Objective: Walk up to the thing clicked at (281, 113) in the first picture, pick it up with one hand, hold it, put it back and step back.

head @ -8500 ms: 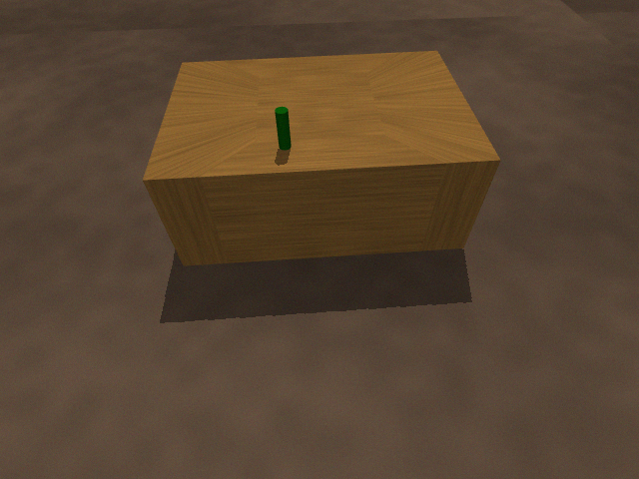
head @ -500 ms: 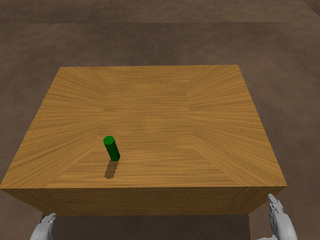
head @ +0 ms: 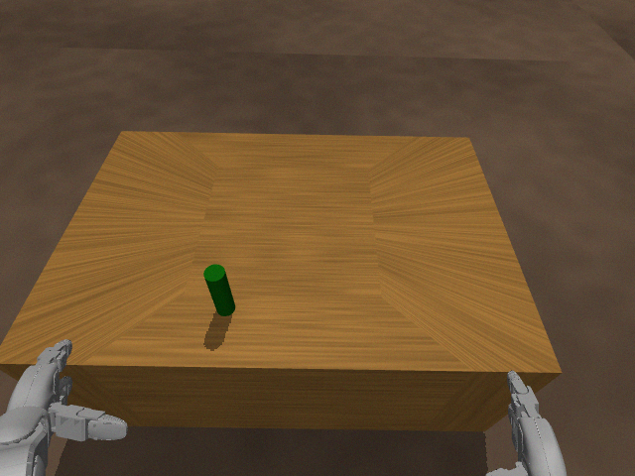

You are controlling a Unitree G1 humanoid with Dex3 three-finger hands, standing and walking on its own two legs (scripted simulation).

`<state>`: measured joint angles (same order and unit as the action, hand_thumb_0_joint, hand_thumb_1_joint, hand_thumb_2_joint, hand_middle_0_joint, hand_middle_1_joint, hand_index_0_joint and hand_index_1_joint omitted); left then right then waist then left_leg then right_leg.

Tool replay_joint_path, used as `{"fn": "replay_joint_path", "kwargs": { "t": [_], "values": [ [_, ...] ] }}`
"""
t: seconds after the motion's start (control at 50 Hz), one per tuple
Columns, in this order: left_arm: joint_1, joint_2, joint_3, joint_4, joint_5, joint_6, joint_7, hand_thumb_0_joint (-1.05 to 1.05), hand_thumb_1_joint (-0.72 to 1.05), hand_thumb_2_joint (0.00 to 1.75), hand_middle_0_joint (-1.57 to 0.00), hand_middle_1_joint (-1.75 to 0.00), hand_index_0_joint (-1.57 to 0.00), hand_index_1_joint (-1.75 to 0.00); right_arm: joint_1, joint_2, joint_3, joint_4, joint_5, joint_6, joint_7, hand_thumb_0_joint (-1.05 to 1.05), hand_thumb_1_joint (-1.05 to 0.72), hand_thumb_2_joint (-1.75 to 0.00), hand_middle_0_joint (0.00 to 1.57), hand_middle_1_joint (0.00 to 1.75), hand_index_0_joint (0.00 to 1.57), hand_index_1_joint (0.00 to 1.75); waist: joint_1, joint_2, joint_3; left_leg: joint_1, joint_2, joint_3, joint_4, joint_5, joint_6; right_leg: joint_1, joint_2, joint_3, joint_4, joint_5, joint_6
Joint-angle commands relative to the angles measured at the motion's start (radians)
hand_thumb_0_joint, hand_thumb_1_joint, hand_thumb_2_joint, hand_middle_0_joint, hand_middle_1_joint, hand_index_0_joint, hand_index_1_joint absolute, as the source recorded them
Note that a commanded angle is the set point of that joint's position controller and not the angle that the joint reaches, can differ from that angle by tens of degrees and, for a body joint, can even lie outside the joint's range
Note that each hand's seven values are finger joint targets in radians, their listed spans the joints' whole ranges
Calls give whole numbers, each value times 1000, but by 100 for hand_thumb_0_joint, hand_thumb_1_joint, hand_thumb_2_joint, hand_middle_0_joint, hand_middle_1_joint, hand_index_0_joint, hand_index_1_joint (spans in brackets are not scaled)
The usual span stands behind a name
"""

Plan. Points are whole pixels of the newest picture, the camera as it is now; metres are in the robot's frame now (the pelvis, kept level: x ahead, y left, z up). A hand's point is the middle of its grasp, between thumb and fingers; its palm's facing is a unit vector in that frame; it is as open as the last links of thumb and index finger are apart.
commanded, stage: go down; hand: left
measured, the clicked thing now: (220, 291) +0.51 +0.20 -0.22
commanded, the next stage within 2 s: approach in 1.30 s
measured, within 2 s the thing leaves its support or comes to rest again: neither
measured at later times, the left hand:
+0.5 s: hand (60, 306) +0.35 +0.35 +0.02, palm faces +0.20 -0.97 -0.12, open 17.4 cm
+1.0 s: hand (50, 265) +0.39 +0.37 +0.04, palm faces +0.20 -0.98 -0.07, open 17.6 cm
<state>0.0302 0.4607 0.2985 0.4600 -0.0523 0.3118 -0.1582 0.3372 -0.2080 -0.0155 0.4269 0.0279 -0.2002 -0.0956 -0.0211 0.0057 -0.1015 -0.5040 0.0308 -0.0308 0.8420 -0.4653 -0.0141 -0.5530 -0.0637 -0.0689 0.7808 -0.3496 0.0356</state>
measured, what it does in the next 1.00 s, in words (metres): stands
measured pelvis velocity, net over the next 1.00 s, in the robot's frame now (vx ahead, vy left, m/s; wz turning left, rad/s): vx -0.01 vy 0.01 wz -0.04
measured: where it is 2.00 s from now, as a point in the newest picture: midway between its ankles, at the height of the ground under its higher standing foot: outside the picture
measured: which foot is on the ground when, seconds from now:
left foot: down 0.00-1.00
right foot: down 0.00-1.00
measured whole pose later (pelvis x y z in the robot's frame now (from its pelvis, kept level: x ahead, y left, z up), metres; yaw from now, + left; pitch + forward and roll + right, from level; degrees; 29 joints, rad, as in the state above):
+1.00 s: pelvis -0.01 +0.01 -0.02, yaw -2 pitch +17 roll -3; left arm -0.57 0.84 0.63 1.15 -0.10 -0.14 -0.49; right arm 0.33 -0.27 0.02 0.33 0.00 -0.17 -0.05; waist -0.12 -0.02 -0.12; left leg -0.79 0.05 -0.02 1.00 -0.51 -0.01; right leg -0.84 -0.04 -0.05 0.89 -0.35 0.04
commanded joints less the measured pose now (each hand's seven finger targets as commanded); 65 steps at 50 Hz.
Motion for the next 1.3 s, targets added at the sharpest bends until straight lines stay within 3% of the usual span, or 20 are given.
{"fn": "replay_joint_path", "kwargs": {
  "t": [0.0, 0.12, 0.16, 0.18, 0.28, 0.36, 0.38, 0.46, 0.58, 0.64, 0.7, 0.78, 0.84, 0.88, 1.0, 1.08, 1.12, 1.18, 1.22, 1.28],
  "values": [
    [-296, 339, 135, -3, -22, -108, -67, 0, -59, 7, -6, -7, -6, -7, -8, -168, -79, -136, 11, -74, -8, 0, 54, -5, 5, 5, 5, 5, -19, 76, -98, -13, -33, 12, -163, 232, 11, 100, 46, 3, -101, 136, -41],
    [-480, 432, 183, 181, -44, -239, -154, 0, -59, 4, -5, -6, -6, -5, -39, -179, -63, -157, 9, -92, 16, 0, 55, -4, 5, 5, 5, 5, -1, 95, -205, -7, -20, 8, -132, 343, 6, 99, 50, 13, -54, 205, -51],
    [-526, 453, 201, 224, -53, -287, -170, 0, -59, 3, -5, -6, -6, -5, -50, -207, -89, -203, 7, -96, 18, 0, 55, -4, 5, 5, 5, 5, -10, 86, -251, 8, -15, 1, -129, 368, 3, 110, 53, 13, -45, 220, -53],
    [-545, 497, 226, 221, -53, -308, -177, 0, -56, 4, -4, -5, -6, -4, -31, -197, -78, -180, 9, -91, 20, 0, 56, -4, 5, 5, 5, 5, 10, 111, -271, 14, -20, 7, -126, 377, 3, 122, 51, 16, -44, 228, -52],
    [-612, 557, 258, 329, -55, -391, -210, 0, -55, 5, -4, -5, -6, -4, -32, -190, -61, -186, 8, -76, 23, 0, 56, -4, 5, 5, 5, 5, -6, 113, -228, -29, -26, 13, -133, 290, 9, 86, 52, 23, -57, 171, -52],
    [-662, 600, 282, 410, -61, -439, -240, 0, -54, 6, -4, -5, -5, -4, -20, -184, -38, -168, 0, -56, 25, 0, 56, -5, 5, 5, 5, 5, -18, 118, -245, -39, -23, 14, -108, 346, 6, 64, 51, 24, -41, 214, -56],
    [-679, 622, 293, 402, -63, -450, -245, 0, -54, 5, -4, -4, -5, -4, -11, -212, -66, -165, -3, -52, 22, 0, 56, -5, 5, 5, 5, 5, -28, 129, -256, -34, -22, 14, -103, 352, 4, 55, 50, 25, -36, 219, -56],
    [-804, 684, 310, 387, -70, -490, -273, 0, -56, 5, -5, -5, -6, -4, -40, -232, -71, -179, -6, -53, 16, 0, 56, -5, 5, 5, 5, 5, -56, 148, -305, -33, -26, 16, -75, 307, 13, 29, 45, 33, -28, 202, -53],
    [-804, 700, 321, 470, -75, -507, -304, 0, -59, 5, -5, -5, -6, -5, -4, -207, -33, -167, -13, -37, 15, 0, 56, -5, 5, 5, 5, 5, -58, 165, -331, -38, -19, 7, -45, 359, 7, -10, 48, 23, -5, 219, -57],
    [-827, 732, 341, 486, -77, -514, -312, 0, -58, 6, -5, -6, -6, -6, -13, -234, -57, -187, -13, -35, 12, 0, 56, -5, 5, 5, 5, 5, -63, 154, -361, -50, -19, 8, -27, 372, 8, -7, 49, 24, 7, 232, -56],
    [-845, 733, 346, 487, -78, -520, -326, 0, -60, 7, -5, -6, -5, -6, -19, -206, -24, -215, -13, -32, 20, 0, 56, -5, 5, 5, 5, 5, -58, 170, -383, -35, -11, 3, -8, 435, 2, -30, 53, 17, 26, 255, -58],
    [-888, 774, 364, 459, -76, -525, -327, 0, -57, 7, -5, -6, -5, -6, -33, -258, -67, -270, -16, -30, 16, 0, 56, -5, 5, 5, 5, 5, -69, 178, -415, -30, -9, 2, 1, 420, 1, -42, 54, 21, 33, 243, -60],
    [-893, 775, 375, 472, -78, -523, -332, 0, -60, 8, -5, -7, -5, -8, 15, -222, -37, -234, -17, -20, 22, 0, 56, -5, 5, 5, 5, 5, -61, 200, -411, -42, -5, -3, 9, 437, -3, -61, 55, 17, 44, 238, -62],
    [-863, 766, 369, 500, -73, -521, -330, 0, -58, 7, -5, -6, -5, -6, -12, -247, -62, -247, -16, -23, 22, 0, 56, -5, 5, 5, 5, 5, -64, 204, -381, -44, -3, -6, 7, 427, -7, -88, 59, 15, 45, 217, -63],
    [-890, 782, 383, 490, -79, -524, -338, 0, -57, 9, -5, -6, -5, -7, 9, -239, -50, -271, -17, -18, 25, 0, 56, -5, 5, 5, 5, 5, -69, 179, -388, -72, -6, -3, 16, 407, -3, -71, 60, 15, 52, 218, -62],
    [-913, 807, 393, 491, -76, -525, -344, 0, -57, 9, -5, -6, -5, -7, -5, -261, -71, -295, -19, -20, 22, 0, 56, -5, 5, 5, 5, 5, -77, 200, -419, -37, 1, -11, 31, 475, -8, -87, 62, 12, 62, 244, -62],
    [-927, 798, 386, 492, -75, -526, -350, 0, -57, 9, -5, -6, -5, -7, 33, -233, -46, -241, -22, -15, 28, 0, 56, -5, 5, 5, 5, 5, -71, 235, -404, -28, 2, -13, 37, 498, -10, -122, 63, 10, 65, 243, -63],
    [-929, 829, 407, 495, -74, -526, -349, 0, -57, 9, -5, -6, -4, -7, 21, -269, -83, -287, -22, -18, 26, 0, 55, -5, 5, 5, 5, 5, -80, 198, -424, -42, 1, -12, 42, 486, -8, -96, 62, 11, 66, 252, -63],
    [-947, 816, 400, 499, -76, -529, -357, 0, -56, 9, -5, -6, -4, -7, 24, -234, -47, -286, -23, -16, 32, 0, 56, -5, 5, 5, 5, 5, -79, 202, -408, -67, -5, -5, 43, 462, -4, -89, 60, 15, 68, 250, -62],
    [-958, 838, 405, 494, -75, -531, -359, 0, -55, 9, -5, -5, -4, -7, 39, -240, -56, -290, -22, -15, 33, 0, 56, -5, 5, 5, 5, 5, -85, 202, -423, -72, -9, 3, 52, 447, 1, -86, 59, 21, 66, 250, -59]
  ]
}}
